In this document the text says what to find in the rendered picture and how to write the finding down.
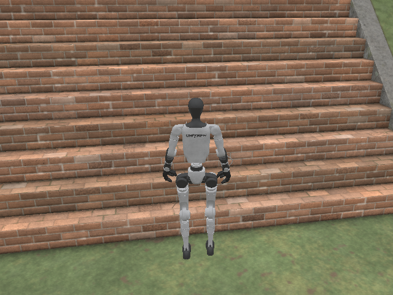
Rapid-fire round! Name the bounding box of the left robot upper arm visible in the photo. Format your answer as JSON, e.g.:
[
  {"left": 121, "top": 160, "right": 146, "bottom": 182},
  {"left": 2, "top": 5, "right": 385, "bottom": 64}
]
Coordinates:
[{"left": 167, "top": 124, "right": 183, "bottom": 157}]

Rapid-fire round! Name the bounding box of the right robot hand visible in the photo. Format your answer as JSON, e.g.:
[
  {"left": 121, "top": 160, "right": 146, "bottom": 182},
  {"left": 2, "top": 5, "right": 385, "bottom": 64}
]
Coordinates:
[{"left": 217, "top": 170, "right": 231, "bottom": 184}]

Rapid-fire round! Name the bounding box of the right robot upper arm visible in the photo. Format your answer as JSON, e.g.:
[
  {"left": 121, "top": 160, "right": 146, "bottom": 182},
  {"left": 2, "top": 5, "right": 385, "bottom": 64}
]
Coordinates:
[{"left": 209, "top": 124, "right": 225, "bottom": 157}]

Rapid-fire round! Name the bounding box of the left robot hand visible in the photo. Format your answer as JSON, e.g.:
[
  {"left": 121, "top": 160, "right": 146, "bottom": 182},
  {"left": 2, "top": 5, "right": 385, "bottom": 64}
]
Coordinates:
[{"left": 163, "top": 169, "right": 177, "bottom": 182}]

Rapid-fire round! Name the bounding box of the left robot forearm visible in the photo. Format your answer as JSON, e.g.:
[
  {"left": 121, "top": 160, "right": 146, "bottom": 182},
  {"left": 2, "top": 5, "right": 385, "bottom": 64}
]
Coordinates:
[{"left": 163, "top": 148, "right": 174, "bottom": 171}]

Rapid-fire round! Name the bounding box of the right robot forearm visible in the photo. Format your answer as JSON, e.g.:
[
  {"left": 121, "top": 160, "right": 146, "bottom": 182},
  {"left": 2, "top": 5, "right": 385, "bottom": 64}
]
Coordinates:
[{"left": 219, "top": 148, "right": 230, "bottom": 172}]

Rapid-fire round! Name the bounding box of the robot right shin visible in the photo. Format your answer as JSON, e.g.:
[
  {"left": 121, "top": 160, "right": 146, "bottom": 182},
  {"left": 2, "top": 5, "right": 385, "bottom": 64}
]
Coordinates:
[{"left": 206, "top": 208, "right": 216, "bottom": 247}]

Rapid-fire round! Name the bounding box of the humanoid robot torso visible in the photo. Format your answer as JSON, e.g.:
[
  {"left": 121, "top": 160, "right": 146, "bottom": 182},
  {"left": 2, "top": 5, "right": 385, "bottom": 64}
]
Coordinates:
[{"left": 182, "top": 122, "right": 211, "bottom": 184}]

